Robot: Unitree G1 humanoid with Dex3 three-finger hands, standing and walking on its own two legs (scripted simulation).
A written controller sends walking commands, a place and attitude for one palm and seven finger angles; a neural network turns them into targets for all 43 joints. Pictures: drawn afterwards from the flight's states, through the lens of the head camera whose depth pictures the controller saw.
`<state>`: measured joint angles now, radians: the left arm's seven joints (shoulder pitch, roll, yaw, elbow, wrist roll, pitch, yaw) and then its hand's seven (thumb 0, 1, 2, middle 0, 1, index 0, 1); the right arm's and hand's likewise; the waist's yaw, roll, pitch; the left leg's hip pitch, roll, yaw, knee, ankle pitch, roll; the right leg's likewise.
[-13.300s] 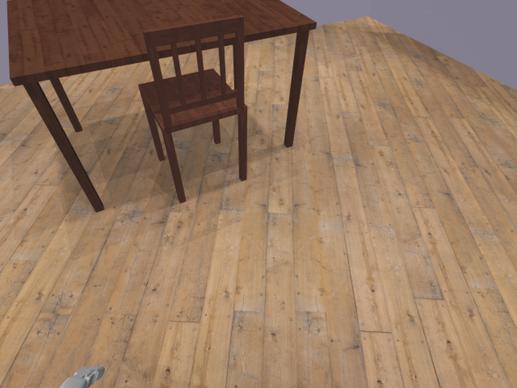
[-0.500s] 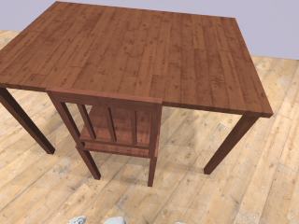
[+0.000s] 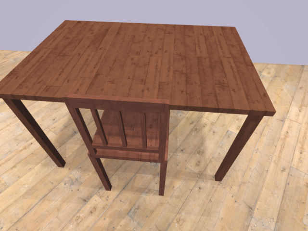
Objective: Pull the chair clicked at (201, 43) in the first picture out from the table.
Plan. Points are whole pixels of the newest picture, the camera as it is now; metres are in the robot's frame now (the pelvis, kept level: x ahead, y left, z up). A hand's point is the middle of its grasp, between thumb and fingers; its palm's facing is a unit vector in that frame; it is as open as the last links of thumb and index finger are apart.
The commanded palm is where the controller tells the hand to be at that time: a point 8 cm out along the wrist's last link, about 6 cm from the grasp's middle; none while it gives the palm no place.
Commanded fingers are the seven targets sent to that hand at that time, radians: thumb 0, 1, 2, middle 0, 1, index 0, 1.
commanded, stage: come to a stop and stand still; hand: left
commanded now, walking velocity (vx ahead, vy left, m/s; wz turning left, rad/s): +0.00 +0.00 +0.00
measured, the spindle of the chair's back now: (121, 129) +0.49 +0.17 -0.10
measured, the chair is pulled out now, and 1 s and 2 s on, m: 0.00 0.00 0.00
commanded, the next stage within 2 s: look again from close up in 0.34 s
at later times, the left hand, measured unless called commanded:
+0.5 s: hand out of the picture -0.05 +0.15 -0.18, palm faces +0.02 -0.99 -0.15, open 7.3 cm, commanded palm none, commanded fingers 0.00 0.90 0.90 -0.20 -0.30 -0.20 -0.30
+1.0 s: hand out of the picture +0.06 +0.20 -0.18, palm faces -0.02 -0.98 -0.20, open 7.3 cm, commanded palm none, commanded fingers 0.00 0.90 0.90 -0.20 -0.30 -0.20 -0.30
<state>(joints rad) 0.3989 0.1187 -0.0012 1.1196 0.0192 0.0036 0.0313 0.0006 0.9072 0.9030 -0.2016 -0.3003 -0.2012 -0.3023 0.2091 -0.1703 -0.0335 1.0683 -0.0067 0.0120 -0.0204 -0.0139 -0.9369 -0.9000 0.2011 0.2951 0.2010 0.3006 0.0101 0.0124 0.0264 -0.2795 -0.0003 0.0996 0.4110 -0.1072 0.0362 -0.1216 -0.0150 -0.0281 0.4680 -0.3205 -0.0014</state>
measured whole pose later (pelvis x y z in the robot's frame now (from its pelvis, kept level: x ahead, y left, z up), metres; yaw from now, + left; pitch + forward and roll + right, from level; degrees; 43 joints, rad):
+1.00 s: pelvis +0.04 +0.02 -0.01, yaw -1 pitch +0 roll +0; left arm 0.29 0.18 -0.01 1.04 0.02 -0.01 0.04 0.00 0.91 0.90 -0.20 -0.30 -0.20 -0.30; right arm 0.23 -0.17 0.00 1.05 -0.01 -0.02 -0.02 0.01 -0.91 -0.90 0.20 0.29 0.20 0.30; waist -0.01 -0.03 0.01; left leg -0.31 -0.03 0.11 0.52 -0.23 0.07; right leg -0.11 -0.04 0.00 0.49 -0.38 0.03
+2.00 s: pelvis -0.01 -0.02 -0.11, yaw +3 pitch +13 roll -4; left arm 0.39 0.28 0.17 0.04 -0.32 -0.60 -0.39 0.01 0.35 0.67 -0.14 -0.21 -0.14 -0.22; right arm 0.16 -0.26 0.01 0.60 0.03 -0.28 -0.08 0.01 -0.90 -0.90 0.20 0.30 0.20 0.30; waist 0.04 0.02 -0.14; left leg -1.05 0.04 -0.06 1.25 -0.44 0.01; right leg -0.85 0.05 -0.18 1.22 -0.61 -0.08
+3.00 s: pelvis -0.01 +0.04 -0.09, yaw +2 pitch +13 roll -5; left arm 0.29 0.32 0.21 0.05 -0.28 -0.35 -0.28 -0.02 -0.50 0.31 -0.06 -0.08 -0.06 -0.08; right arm 0.25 -0.25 0.05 0.52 0.03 -0.13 -0.05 0.01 -0.90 -0.90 0.20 0.30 0.21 0.30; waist -0.03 0.04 -0.13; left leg -0.97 0.01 0.02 1.12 -0.39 0.09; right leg -0.78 0.01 -0.10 1.08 -0.53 0.01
